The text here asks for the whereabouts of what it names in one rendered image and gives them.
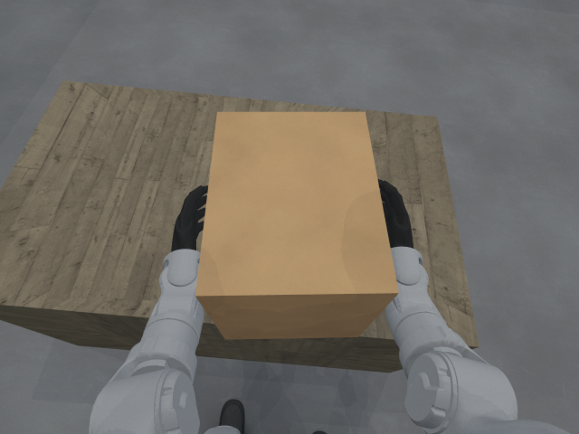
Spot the robot right forearm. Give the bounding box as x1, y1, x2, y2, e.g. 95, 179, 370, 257
385, 247, 517, 402

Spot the robot right hand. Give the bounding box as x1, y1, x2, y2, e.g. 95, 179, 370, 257
378, 179, 413, 248

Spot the left robot foot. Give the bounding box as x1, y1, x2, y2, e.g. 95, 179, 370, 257
219, 399, 245, 434

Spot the robot left hand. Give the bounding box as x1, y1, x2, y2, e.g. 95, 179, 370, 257
171, 185, 208, 252

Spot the robot left forearm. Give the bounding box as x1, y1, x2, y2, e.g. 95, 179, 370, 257
89, 249, 204, 434

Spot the pedestal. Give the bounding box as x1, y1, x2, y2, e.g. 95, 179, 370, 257
0, 80, 479, 373

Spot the robot left upper arm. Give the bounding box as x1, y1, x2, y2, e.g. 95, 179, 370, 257
90, 368, 200, 434

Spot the robot right upper arm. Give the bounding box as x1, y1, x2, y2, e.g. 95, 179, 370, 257
404, 351, 571, 434

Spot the carton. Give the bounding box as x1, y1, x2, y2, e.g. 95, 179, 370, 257
195, 112, 399, 340

